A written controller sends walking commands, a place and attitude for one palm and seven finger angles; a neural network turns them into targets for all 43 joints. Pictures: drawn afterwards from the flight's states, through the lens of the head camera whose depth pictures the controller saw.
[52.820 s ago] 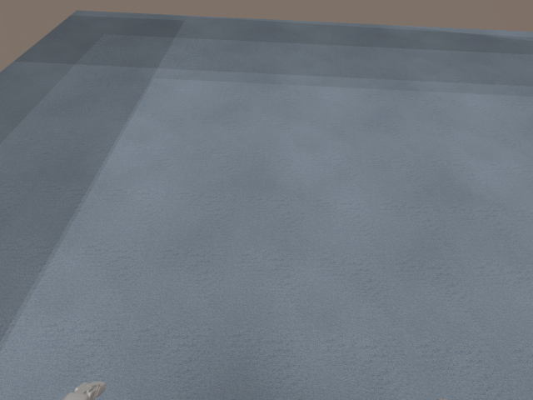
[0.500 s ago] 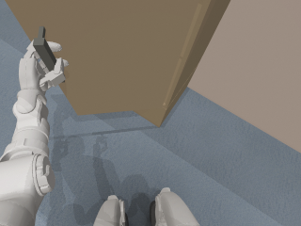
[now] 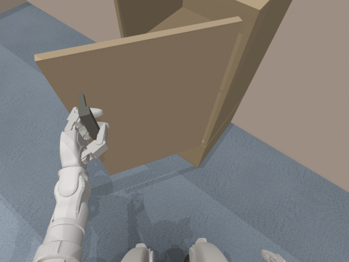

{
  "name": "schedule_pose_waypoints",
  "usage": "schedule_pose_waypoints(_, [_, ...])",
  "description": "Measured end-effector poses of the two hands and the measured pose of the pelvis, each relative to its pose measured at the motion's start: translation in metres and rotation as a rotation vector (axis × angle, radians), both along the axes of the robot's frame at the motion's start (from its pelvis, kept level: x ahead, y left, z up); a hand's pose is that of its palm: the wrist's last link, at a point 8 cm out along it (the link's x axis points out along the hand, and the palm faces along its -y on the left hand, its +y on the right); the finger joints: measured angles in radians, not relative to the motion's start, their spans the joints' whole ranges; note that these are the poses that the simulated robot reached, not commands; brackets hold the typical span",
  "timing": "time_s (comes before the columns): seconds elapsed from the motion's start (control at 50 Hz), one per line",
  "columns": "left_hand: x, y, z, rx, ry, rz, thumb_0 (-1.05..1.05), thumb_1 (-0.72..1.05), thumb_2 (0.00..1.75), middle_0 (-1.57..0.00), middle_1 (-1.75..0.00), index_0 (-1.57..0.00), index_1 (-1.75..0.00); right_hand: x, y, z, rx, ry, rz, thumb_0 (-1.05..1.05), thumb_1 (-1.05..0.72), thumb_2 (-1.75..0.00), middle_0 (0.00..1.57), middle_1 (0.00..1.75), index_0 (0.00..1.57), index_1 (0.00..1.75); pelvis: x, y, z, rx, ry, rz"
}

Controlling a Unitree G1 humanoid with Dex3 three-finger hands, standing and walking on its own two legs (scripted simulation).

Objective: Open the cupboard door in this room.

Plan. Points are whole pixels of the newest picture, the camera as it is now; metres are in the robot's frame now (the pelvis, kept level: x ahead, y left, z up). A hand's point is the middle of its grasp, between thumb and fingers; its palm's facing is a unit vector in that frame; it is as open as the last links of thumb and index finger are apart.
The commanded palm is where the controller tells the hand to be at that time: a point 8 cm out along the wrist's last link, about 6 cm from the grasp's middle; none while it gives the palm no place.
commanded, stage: pull the door open along its arc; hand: left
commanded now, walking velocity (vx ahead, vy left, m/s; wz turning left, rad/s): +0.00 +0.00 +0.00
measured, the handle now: (92, 122) +0.43 +0.20 +0.03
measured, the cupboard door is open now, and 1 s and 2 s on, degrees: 57 83 84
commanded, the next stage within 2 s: open thumb and fingers to let go in 0.54 s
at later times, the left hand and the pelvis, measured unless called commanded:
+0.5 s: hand (141, 185) +0.28 +0.07 +0.03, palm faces +0.46 -0.89 +0.01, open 6.2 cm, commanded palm +0.21 +0.11 +0.03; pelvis +0.00 -0.04 +0.00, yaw +4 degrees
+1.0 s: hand (153, 192) +0.26 +0.05 +0.03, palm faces +0.48 -0.88 -0.02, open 9.3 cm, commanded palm +0.21 +0.09 +0.03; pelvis -0.02 -0.07 -0.01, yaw +6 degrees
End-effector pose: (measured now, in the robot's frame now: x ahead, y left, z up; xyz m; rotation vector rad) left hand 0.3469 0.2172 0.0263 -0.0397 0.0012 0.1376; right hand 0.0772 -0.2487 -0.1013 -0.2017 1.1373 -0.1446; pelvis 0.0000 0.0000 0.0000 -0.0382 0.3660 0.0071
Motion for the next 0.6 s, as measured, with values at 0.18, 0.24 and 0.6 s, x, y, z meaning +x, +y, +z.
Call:
schedule_pose_waypoints(0.18, [-0.063, -0.051, 0.001, -0.020, -0.003, 0.253, 0.02, 0.67, 0.74, -0.35, -1.31, -0.36, -1.30, 0.082, 0.025, 0.001, 0.055, -0.196, 0.156, 0.01, -0.91, -0.90, 0.20, 0.30, 0.20, 0.30, -0.002, -0.007, -0.005, 0.019, -0.043, 0.019])
schedule_pose_waypoints(0.24, [-0.073, -0.063, 0.002, 0.001, 0.004, 0.313, 0.01, 0.66, 0.75, -0.36, -1.30, -0.36, -1.30, 0.099, 0.034, 0.003, 0.070, -0.238, 0.196, 0.01, -0.91, -0.90, 0.20, 0.30, 0.20, 0.30, -0.004, -0.013, -0.006, 0.024, -0.055, 0.030])
schedule_pose_waypoints(0.6, [-0.128, -0.124, 0.008, 0.039, 0.068, 0.307, 0.02, 0.67, 0.74, -0.30, -1.31, -0.35, -1.33, 0.087, 0.002, 0.003, 0.071, -0.274, 0.218, 0.01, -0.90, -0.90, 0.20, 0.30, 0.20, 0.30, -0.005, -0.047, -0.002, 0.050, -0.096, 0.068])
